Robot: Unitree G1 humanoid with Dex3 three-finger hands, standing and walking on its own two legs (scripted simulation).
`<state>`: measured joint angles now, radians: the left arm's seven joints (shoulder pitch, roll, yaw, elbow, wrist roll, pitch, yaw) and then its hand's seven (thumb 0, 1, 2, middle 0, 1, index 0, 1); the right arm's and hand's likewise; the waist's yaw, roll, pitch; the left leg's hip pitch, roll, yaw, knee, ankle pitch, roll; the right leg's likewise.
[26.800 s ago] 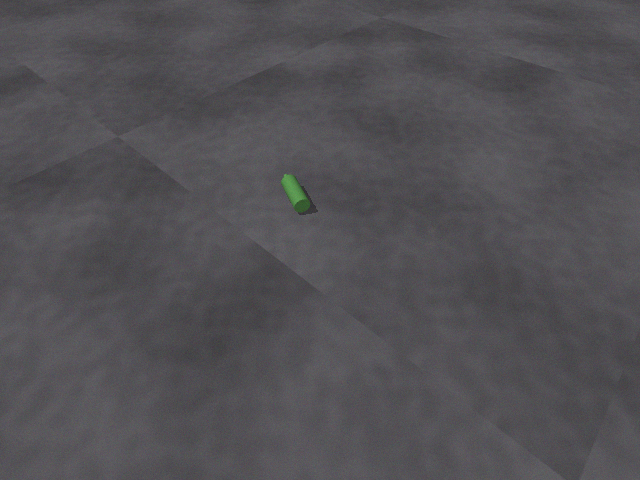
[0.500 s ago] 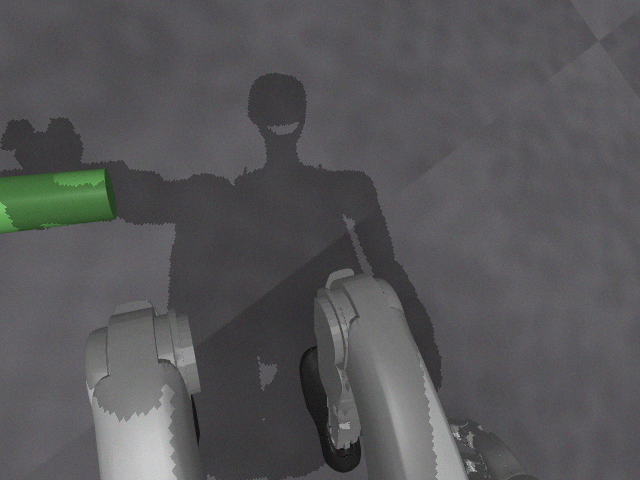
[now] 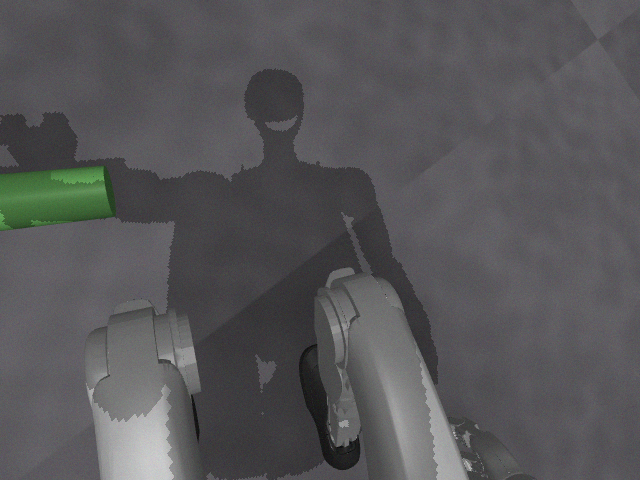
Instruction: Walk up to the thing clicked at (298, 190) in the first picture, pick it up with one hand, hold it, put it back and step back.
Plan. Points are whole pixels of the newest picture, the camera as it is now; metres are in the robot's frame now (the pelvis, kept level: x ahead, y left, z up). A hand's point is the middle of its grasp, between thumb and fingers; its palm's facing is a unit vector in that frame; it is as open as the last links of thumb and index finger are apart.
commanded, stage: rise first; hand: left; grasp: from above
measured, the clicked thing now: (19, 200) +0.48 +0.35 -0.28
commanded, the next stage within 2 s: approach in 0.16 s
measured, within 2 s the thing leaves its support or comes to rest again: neither
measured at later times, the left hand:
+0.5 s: hand out of the picture +0.45 +0.35 -0.16, palm faces -0.45 -0.05 -0.89, open 13.9 cm
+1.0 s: hand out of the picture +0.45 +0.34 -0.16, palm faces -0.51 -0.08 -0.86, open 14.1 cm
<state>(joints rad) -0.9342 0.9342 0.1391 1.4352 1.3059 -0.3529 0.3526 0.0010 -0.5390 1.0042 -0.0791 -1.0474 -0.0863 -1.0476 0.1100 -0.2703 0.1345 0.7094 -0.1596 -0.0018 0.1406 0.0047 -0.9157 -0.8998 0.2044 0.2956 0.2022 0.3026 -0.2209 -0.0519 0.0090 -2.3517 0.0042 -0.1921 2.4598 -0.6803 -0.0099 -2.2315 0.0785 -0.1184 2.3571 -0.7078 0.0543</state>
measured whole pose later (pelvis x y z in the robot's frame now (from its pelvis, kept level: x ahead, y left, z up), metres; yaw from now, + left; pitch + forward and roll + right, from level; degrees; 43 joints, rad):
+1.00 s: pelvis -0.01 +0.00 +0.01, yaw +1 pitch +32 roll -9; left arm -1.03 0.91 0.07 1.50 1.22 -0.19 0.27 0.00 -0.55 1.00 -0.09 -1.05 -0.10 -1.05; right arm 0.17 -0.29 0.19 0.67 -0.12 0.00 0.10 0.01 -0.92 -0.89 0.21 0.30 0.20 0.30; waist -0.29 -0.02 0.03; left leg -2.34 0.02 -0.17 2.42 -0.65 -0.01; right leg -2.24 0.09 -0.10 2.33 -0.67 0.05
